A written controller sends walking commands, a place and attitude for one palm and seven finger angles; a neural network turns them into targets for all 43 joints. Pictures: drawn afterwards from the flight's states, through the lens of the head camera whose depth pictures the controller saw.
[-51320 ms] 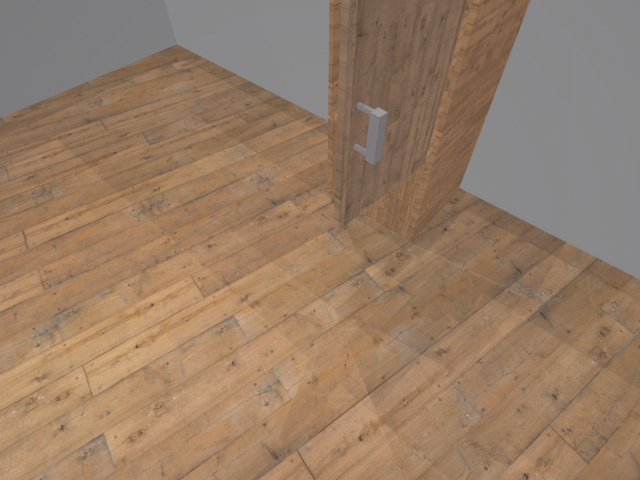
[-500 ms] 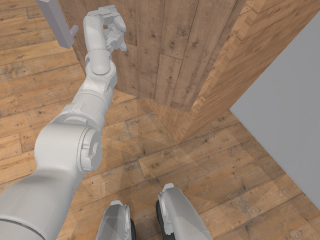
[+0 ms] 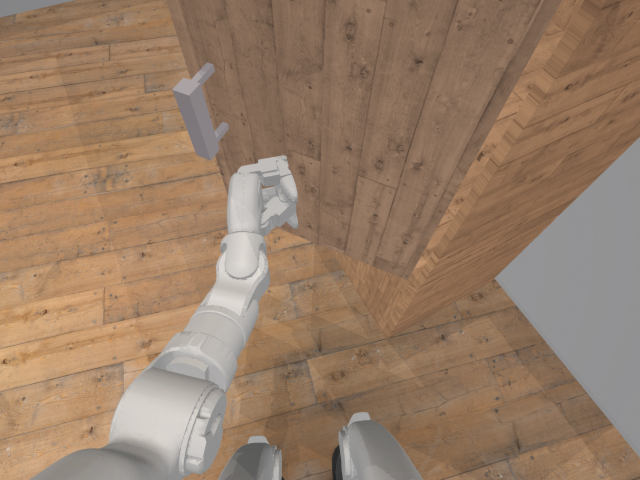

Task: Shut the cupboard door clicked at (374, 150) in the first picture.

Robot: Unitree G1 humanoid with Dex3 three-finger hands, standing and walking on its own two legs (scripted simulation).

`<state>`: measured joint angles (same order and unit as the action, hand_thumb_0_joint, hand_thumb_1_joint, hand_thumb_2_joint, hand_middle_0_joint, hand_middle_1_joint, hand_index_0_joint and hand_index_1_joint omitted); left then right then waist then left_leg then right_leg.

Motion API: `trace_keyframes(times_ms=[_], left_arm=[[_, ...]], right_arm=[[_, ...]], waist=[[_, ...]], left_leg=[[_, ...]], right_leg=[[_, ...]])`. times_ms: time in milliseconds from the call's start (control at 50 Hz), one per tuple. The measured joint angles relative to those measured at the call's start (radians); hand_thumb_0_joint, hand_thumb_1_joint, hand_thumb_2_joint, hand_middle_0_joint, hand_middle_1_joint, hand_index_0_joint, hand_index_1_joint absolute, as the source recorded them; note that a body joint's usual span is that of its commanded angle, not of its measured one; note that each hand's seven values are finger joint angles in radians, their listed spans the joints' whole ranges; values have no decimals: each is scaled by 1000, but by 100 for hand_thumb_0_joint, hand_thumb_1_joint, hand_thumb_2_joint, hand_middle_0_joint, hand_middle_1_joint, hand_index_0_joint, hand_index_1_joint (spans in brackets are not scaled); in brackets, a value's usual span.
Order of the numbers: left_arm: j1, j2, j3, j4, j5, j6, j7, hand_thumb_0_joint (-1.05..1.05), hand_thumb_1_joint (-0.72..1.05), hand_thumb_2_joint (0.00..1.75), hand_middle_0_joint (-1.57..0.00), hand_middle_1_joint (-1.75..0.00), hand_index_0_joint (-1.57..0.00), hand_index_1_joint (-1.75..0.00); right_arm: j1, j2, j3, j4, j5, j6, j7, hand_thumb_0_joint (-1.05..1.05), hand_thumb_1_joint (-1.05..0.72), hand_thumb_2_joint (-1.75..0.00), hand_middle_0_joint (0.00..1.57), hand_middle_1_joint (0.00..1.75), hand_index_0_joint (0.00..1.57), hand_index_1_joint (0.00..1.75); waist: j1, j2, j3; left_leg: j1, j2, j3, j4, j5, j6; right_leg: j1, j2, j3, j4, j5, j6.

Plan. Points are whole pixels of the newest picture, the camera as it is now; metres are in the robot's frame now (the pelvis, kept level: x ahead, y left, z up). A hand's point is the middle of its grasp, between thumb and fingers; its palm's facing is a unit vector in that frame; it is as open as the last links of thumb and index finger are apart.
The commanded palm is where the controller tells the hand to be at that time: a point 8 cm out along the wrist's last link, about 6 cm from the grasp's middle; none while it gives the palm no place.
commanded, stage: pull the fist back off the door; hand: left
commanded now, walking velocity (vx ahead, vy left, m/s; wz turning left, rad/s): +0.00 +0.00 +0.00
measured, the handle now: (207, 112) +0.61 +0.12 +0.05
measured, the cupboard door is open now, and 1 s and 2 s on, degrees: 38 38 38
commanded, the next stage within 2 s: draw the hand back to the body in 0.10 s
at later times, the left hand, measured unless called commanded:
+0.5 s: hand (236, 212) +0.40 +0.07 +0.10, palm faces -0.02 -1.00 -0.08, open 3.1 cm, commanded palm +0.37 +0.11 +0.11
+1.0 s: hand (58, 287) +0.29 +0.19 +0.17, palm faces +0.11 -0.97 -0.22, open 3.3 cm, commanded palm +0.26 +0.23 +0.19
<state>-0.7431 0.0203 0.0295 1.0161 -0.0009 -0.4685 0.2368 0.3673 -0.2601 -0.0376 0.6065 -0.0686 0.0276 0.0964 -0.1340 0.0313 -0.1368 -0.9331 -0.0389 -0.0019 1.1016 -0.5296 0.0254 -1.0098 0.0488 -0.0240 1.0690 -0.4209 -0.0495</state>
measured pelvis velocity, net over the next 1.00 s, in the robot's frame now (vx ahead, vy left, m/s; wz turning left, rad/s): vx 0.03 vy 0.02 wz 0.01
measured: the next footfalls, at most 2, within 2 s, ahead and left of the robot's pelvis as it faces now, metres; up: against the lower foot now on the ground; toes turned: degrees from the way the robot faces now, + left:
none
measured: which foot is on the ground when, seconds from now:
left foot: down 0.00-1.00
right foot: down 0.00-1.00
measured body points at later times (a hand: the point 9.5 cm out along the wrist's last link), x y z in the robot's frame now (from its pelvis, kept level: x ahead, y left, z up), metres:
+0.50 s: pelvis +0.01 -0.01 +0.03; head +0.07 -0.03 +0.47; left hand +0.39 +0.12 +0.11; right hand +0.07 -0.24 -0.11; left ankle -0.01 +0.10 -0.66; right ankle +0.04 -0.09 -0.66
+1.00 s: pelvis +0.03 +0.02 +0.08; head +0.01 +0.01 +0.53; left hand +0.28 +0.24 +0.19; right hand +0.23 -0.19 +0.01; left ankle -0.01 +0.10 -0.66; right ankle +0.04 -0.09 -0.66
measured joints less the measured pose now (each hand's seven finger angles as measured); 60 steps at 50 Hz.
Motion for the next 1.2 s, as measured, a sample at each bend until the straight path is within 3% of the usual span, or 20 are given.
trace_keyframes(times_ms=[60, 160, 220, 280, 360, 440, 500, 600, 740, 840, 960, 1200], left_arm=[[49, -17, -30, -69, -10, -31, 11, 2, 91, 90, -130, -150, -131, -150], [-19, -6, -67, -25, 45, -71, 26, 2, 90, 90, -130, -150, -131, -150], [-87, 4, -44, 46, 49, -35, 25, 1, 90, 90, -130, -150, -131, -150], [-91, 5, 3, 51, 14, 17, 13, 1, 90, 90, -130, -150, -131, -150], [69, 12, 53, -128, -37, 30, -26, 2, 90, 90, -130, -150, -130, -150], [256, 50, 18, -312, -43, 22, -81, 2, 90, 90, -129, -150, -130, -150], [351, 82, -17, -409, -70, 63, -131, 2, 90, 90, -129, -150, -130, -150], [450, 96, -48, -521, -137, 157, -210, 1, 91, 90, -130, -150, -131, -150], [602, 117, -53, -700, -147, 202, -265, 1, 90, 90, -127, -147, -128, -147], [730, 181, -79, -854, -92, 302, -234, 1, 90, 90, -119, -138, -120, -139], [840, 229, -44, -1008, -71, 389, -201, 1, 90, 90, -106, -123, -106, -123], [1054, 273, 79, -1267, -62, 453, -172, 1, 90, 90, -74, -88, -75, -89]], right_arm=[[-39, 4, -3, -10, 0, -11, -13, 1, -91, -90, 20, 30, 19, 30], [-101, 18, 12, 2, -3, -10, -25, 1, -91, -90, 20, 30, 19, 30], [-124, 30, 27, 4, 2, 6, -32, 1, -91, -90, 20, 30, 19, 30], [-116, 41, 37, -8, 8, 20, -38, 1, -91, -90, 20, 30, 19, 30], [-66, 49, 37, -34, 19, 32, -44, 1, -91, -90, 20, 30, 19, 30], [-13, 47, 36, -39, 38, 39, -50, 1, -90, -90, 20, 30, 19, 30], [1, 39, 41, -34, 60, 46, -64, 1, -90, -90, 20, 30, 20, 30], [-24, 16, 44, -39, 91, 30, -104, 1, -90, -90, 20, 30, 20, 30], [-106, -6, 41, -93, 104, -11, -125, 2, -90, -90, 20, 30, 19, 30], [-159, 26, 48, -111, 108, 18, -166, 1, -90, -90, 19, 30, 19, 30], [-188, 54, 84, -108, 100, 18, -191, 1, -90, -90, 20, 30, 19, 30], [-166, 69, 112, -58, 74, -25, -176, 1, -90, -90, 20, 30, 20, 30]], waist=[[8, -1, 5], [9, -3, 3], [3, -4, 4], [4, -2, 4], [27, 6, -3], [62, 14, 4], [82, 13, 17], [94, 5, 36], [107, -1, 49], [129, -1, 73], [162, 10, 101], [191, 39, 123]], left_leg=[[14, -3, -1, -6, 3, -1], [4, -13, -9, 14, 0, -3], [-8, -13, -7, 19, 2, -4], [-6, -11, 2, 5, 9, -4], [51, -1, 28, -48, 19, -4], [157, 2, 33, -118, 34, -4], [241, 2, 20, -173, 53, -5], [357, 3, -7, -260, 91, -5], [461, 0, -3, -325, 111, 4], [587, -9, -1, -419, 141, 13], [709, -15, -14, -517, 174, 23], [839, -32, -20, -638, 214, 44]], right_leg=[[13, -4, -1, -1, 0, -1], [5, -13, -9, 23, -11, -3], [-9, -14, -8, 30, -9, -4], [-12, -11, 2, 21, -1, -4], [30, 1, 30, -16, 12, -3], [130, 6, 39, -75, 23, -3], [220, 5, 30, -135, 38, -3], [354, 4, 9, -241, 74, -4], [459, 0, 17, -307, 96, 5], [581, -8, 25, -389, 116, 15], [712, -16, 19, -496, 149, 26], [849, -34, 21, -623, 186, 51]])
